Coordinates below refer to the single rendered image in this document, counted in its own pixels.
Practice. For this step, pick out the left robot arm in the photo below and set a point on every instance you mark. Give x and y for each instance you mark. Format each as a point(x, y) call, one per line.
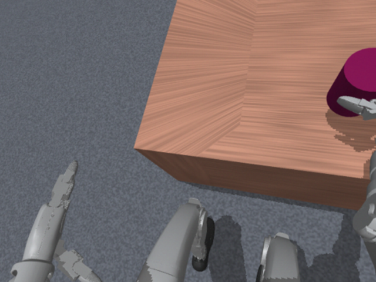
point(32, 270)

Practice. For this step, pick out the left robot foot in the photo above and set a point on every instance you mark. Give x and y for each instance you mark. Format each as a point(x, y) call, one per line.
point(200, 265)

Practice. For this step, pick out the left robot hand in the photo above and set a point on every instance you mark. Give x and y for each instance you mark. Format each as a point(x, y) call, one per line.
point(44, 241)

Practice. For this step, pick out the right robot hand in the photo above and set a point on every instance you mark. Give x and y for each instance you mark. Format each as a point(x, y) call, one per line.
point(365, 108)

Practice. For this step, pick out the right robot arm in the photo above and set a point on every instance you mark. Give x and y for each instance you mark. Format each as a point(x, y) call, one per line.
point(364, 221)

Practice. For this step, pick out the can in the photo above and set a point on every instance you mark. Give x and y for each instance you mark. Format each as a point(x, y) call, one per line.
point(357, 79)

